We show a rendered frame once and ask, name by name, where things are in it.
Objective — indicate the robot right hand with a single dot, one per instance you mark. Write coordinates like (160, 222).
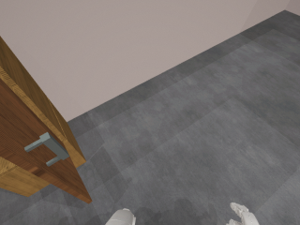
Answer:
(247, 218)

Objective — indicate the cupboard door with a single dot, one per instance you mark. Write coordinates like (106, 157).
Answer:
(19, 127)

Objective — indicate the left robot thigh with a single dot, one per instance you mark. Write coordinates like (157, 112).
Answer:
(122, 217)

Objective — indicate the handle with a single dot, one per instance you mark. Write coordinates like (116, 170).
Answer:
(52, 144)

